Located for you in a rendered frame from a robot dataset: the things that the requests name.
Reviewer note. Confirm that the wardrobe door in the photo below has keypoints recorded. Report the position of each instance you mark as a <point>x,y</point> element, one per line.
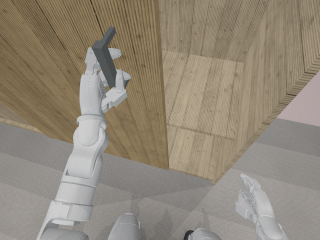
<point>9,114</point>
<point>43,48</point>

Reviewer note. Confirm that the left robot hand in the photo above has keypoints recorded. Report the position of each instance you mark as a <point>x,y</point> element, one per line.
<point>92,86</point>

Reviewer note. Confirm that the right robot hand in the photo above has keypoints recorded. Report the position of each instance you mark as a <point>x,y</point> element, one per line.
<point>255,206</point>

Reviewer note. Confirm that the handle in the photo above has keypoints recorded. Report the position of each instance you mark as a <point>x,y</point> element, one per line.
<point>103,56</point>

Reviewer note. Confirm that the robot right forearm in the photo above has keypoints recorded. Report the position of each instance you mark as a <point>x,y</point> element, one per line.
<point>268,228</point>

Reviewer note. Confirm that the robot left upper arm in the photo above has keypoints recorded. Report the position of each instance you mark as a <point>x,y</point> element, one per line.
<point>53,233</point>

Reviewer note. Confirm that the right robot foot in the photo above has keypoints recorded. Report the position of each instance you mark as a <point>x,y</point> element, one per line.
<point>189,232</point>

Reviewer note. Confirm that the robot left forearm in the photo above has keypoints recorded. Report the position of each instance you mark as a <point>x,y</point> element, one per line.
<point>73,201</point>

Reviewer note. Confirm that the robot left thigh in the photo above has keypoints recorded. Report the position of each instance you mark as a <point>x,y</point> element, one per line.
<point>127,227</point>

